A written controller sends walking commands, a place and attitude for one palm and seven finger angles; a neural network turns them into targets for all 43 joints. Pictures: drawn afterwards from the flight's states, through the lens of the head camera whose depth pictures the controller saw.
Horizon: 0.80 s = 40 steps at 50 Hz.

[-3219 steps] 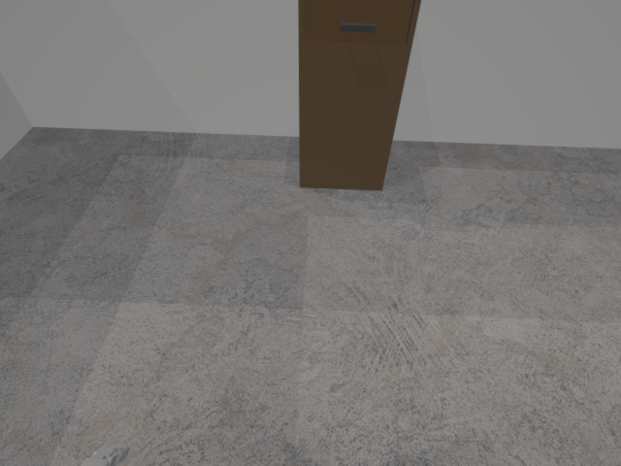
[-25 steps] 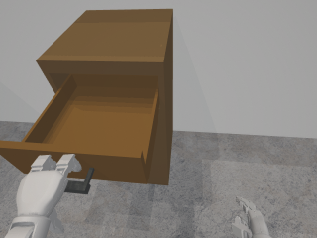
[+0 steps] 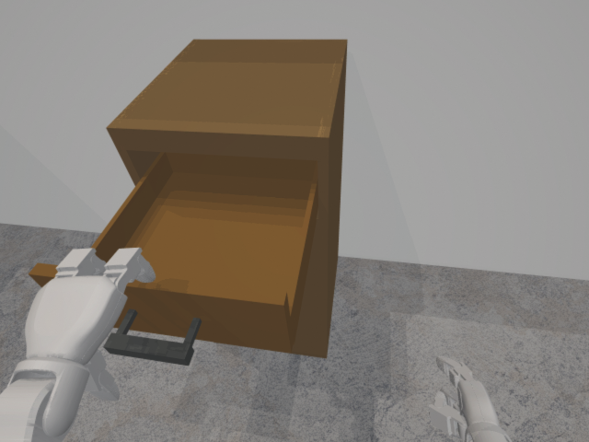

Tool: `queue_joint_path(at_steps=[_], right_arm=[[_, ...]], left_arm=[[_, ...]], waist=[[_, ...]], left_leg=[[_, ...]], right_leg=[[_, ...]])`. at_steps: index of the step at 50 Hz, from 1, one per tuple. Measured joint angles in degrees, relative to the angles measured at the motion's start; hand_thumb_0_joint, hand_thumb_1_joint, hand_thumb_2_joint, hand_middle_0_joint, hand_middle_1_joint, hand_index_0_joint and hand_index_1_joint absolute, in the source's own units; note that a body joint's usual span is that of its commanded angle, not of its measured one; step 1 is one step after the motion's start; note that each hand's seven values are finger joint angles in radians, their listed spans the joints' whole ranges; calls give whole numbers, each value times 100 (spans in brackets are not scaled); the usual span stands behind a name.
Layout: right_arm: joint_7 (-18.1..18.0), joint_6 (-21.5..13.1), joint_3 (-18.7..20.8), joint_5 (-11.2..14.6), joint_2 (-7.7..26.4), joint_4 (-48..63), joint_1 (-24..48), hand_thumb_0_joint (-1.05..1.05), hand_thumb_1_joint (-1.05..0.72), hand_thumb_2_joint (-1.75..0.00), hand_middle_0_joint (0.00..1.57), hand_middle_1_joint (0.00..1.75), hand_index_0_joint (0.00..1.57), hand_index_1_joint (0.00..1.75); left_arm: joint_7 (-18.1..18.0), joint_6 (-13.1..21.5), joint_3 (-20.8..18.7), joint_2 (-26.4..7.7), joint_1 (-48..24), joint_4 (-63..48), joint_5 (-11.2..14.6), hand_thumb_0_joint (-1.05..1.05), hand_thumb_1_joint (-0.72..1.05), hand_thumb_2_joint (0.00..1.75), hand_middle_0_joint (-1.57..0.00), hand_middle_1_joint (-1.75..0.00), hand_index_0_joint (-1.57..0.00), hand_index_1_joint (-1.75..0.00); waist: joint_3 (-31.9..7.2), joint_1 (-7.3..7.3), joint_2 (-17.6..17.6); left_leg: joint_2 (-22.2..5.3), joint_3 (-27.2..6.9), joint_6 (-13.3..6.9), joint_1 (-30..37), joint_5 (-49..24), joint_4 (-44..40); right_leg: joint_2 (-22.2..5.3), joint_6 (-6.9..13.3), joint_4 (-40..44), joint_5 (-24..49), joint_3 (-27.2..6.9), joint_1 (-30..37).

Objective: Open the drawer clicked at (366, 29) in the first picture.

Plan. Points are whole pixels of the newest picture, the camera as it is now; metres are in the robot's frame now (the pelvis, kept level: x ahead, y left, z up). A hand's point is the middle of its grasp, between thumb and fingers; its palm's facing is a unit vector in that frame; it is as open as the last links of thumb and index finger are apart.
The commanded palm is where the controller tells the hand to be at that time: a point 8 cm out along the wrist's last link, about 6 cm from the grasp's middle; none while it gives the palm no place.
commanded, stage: lift the hand off the handle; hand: left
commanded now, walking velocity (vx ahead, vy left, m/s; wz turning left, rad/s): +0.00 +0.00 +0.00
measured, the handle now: (155, 334) +0.23 +0.25 +0.02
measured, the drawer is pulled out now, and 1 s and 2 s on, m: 0.29 0.29 0.29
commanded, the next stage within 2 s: draw the hand back to the body in 0.52 s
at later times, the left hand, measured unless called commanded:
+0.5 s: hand (94, 291) +0.21 +0.25 +0.17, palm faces +0.14 -0.06 -0.99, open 13.9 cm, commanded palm +0.17 +0.24 +0.22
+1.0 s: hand (96, 310) +0.20 +0.25 +0.15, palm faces +0.06 -0.07 -1.00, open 13.8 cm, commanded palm +0.16 +0.25 +0.21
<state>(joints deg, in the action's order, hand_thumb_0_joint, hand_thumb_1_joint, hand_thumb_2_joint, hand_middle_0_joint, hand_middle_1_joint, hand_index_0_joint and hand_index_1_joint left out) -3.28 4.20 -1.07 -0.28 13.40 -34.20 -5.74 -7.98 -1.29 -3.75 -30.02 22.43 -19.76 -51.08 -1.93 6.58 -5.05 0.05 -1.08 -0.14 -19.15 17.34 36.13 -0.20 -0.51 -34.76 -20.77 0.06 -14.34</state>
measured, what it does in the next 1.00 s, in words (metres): stands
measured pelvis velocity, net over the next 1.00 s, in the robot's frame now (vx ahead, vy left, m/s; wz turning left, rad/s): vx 0.00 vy -0.01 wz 0.01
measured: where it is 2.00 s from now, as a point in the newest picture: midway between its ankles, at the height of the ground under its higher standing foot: outside the picture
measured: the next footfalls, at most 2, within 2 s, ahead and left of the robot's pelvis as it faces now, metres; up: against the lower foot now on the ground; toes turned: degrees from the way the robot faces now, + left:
none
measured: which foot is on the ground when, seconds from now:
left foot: down 0.00-1.00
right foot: down 0.00-1.00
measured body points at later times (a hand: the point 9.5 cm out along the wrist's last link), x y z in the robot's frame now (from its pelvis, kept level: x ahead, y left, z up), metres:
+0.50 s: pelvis +0.00 -0.01 +0.01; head -0.01 -0.05 +0.46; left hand +0.20 +0.25 +0.22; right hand +0.24 -0.20 -0.08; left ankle +0.02 +0.12 -0.73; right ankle -0.03 -0.13 -0.73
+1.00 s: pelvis +0.00 -0.01 +0.01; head +0.00 -0.05 +0.46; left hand +0.19 +0.25 +0.20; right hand +0.23 -0.21 -0.08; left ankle +0.02 +0.12 -0.73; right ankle -0.03 -0.13 -0.73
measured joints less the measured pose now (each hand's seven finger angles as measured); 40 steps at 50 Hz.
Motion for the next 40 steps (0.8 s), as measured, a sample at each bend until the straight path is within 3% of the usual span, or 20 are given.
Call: queue_joint_path(at_steps=[9, 17, 25, 32, 40], right_arm=[[132, 91, -116, 78, 40, 83, 34, 1, -91, -89, 20, 30, 20, 30], [191, 111, -158, 112, 115, 118, 4, 1, -91, -89, 20, 30, 20, 30], [179, 46, -138, 148, 169, -4, 83, 1, -91, -89, 20, 30, 20, 30], [177, 3, -201, 126, 166, 75, 122, 1, -91, -89, 20, 30, 20, 30], [174, -49, -111, 115, 210, 50, 10, 1, -91, -89, 20, 30, 20, 30]], left_arm=[[601, -478, 135, 28, -86, -551, 174, 0, -49, 30, -31, -121, -33, -120], [752, -480, -48, -245, 42, -1017, 325, 0, -49, 30, -32, -121, -32, -120], [1124, -625, -243, -308, -466, -771, 558, 0, -49, 30, -31, -121, -32, -120], [1369, -372, -122, -363, -316, -789, 585, 0, -49, 30, -31, -121, -32, -120], [1182, -70, -618, -530, -184, -733, 794, 0, -49, 30, -32, -121, -32, -120]], waist=[[36, -43, -81], [112, 1, -108], [206, 34, -170], [220, -40, -148], [265, -3, -113]], left_leg=[[28, 64, -26, 399, -194, -476], [9, 50, -2, 625, -285, -691], [10, -56, 35, 760, -393, -840], [-31, -42, 67, 777, -427, -897], [-82, -92, 100, 720, -365, -784]], right_leg=[[-38, -31, 456, 204, -59, 367], [-19, -9, 673, 294, -44, 597], [-14, 27, 810, 362, 62, 760], [25, 58, 833, 387, 46, 749], [81, 91, 828, 375, 92, 754]])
